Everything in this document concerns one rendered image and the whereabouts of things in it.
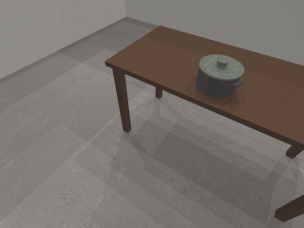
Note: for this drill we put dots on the knob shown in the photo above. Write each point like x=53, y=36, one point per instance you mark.
x=222, y=62

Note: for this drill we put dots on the lid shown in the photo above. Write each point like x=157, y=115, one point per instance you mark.
x=233, y=71

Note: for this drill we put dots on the table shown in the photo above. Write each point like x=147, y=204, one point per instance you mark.
x=270, y=101

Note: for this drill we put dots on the pot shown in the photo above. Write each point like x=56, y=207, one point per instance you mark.
x=216, y=88

